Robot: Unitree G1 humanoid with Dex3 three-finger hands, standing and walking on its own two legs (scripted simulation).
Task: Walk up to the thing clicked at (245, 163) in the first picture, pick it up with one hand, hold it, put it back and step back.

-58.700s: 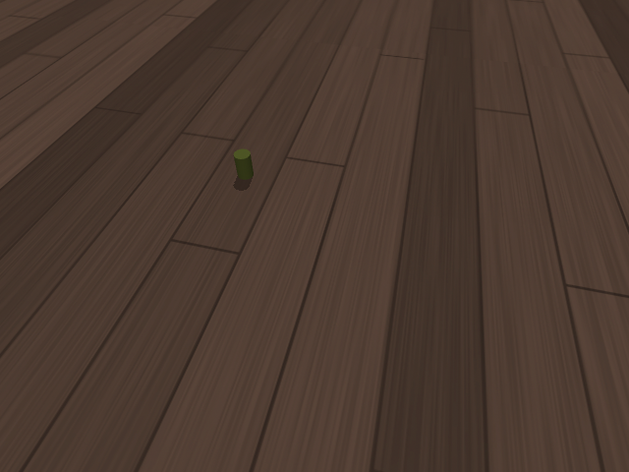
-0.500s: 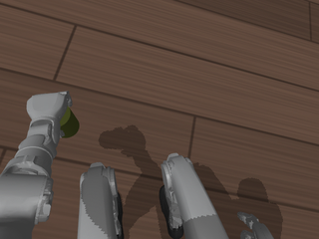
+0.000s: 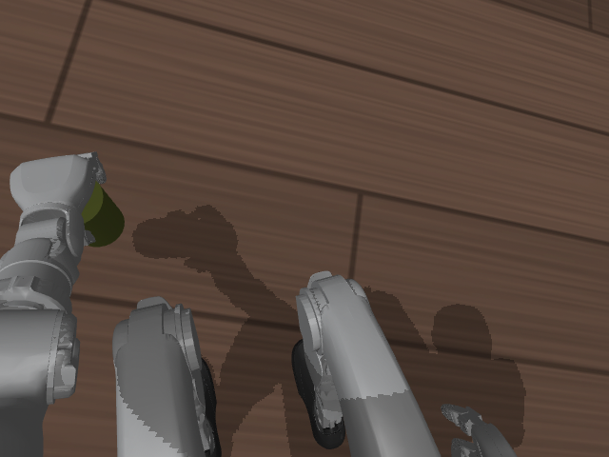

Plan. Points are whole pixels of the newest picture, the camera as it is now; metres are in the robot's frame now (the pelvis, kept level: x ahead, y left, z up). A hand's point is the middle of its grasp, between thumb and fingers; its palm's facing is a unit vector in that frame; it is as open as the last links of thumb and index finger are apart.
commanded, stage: crouch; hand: left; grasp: from above
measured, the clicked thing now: (86, 212) +0.47 +0.25 -0.23
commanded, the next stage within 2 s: lower in 0.34 s
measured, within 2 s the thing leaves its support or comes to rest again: rests again in 1.08 s
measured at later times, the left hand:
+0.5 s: hand (81, 209) +0.47 +0.25 -0.21, palm faces -0.45 -0.06 -0.89, open 10.2 cm
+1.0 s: hand (98, 214) +0.47 +0.25 -0.27, palm faces -0.45 -0.07 -0.89, open 10.3 cm
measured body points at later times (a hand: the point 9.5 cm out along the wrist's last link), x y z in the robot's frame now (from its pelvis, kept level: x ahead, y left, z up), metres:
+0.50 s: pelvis -0.01 +0.00 -0.04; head +0.24 +0.05 +0.34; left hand +0.49 +0.25 -0.16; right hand +0.03 -0.27 -0.15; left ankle +0.08 +0.13 -0.36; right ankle +0.08 -0.11 -0.36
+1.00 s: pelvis -0.01 +0.00 -0.07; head +0.25 +0.06 +0.29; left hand +0.49 +0.25 -0.22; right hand +0.02 -0.26 -0.18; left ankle +0.08 +0.13 -0.36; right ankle +0.08 -0.11 -0.36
